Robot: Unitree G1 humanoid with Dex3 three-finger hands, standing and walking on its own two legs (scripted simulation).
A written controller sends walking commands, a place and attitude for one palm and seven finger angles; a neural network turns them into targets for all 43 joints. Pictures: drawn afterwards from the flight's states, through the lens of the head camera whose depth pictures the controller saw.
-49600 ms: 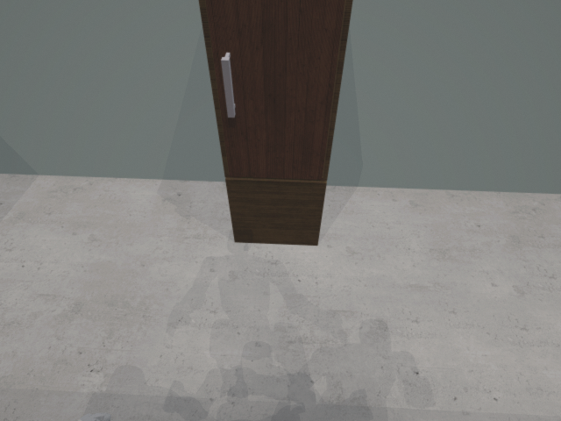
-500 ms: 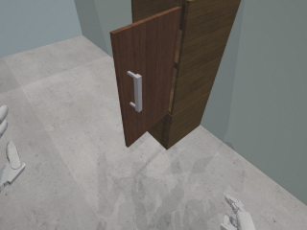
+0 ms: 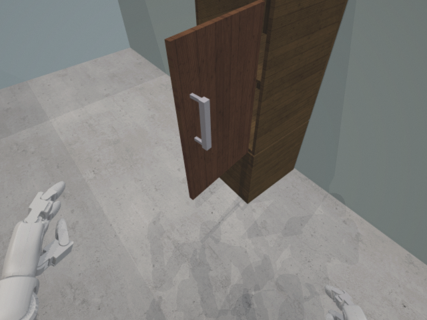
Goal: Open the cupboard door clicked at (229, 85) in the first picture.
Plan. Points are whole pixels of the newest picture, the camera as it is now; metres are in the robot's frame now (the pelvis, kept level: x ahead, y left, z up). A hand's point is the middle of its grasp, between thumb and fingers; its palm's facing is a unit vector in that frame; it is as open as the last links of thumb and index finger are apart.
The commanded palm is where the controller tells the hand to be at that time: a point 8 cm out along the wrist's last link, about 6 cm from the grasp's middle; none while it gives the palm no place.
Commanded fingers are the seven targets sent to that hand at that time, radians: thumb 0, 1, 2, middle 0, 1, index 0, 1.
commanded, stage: let the arm hang, fingers relaxed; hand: left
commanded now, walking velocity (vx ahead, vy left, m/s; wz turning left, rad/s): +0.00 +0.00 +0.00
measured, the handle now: (200, 122) +0.60 +0.09 +0.02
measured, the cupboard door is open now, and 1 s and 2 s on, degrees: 98 98 98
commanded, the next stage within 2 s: look to check the result in 1.02 s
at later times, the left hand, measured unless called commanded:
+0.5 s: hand out of the picture -0.05 +0.18 -0.17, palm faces +0.03 -0.97 -0.22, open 7.3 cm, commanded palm none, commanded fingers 0.00 0.90 0.90 -0.20 -0.30 -0.20 -0.30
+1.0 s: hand out of the picture +0.05 +0.16 -0.17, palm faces +0.02 -0.98 -0.21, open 7.3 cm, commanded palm none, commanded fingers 0.00 0.90 0.90 -0.20 -0.30 -0.20 -0.30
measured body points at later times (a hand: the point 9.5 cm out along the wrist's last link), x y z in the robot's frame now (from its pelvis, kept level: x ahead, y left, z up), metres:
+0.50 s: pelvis +0.00 -0.01 +0.00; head +0.03 -0.01 +0.45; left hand -0.05 +0.23 -0.15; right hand -0.01 -0.25 -0.15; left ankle +0.05 +0.09 -0.74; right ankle +0.01 -0.13 -0.74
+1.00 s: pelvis +0.02 -0.02 +0.01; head +0.03 -0.02 +0.46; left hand +0.05 +0.21 -0.15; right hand +0.02 -0.24 -0.16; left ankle +0.05 +0.09 -0.74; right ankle +0.01 -0.13 -0.74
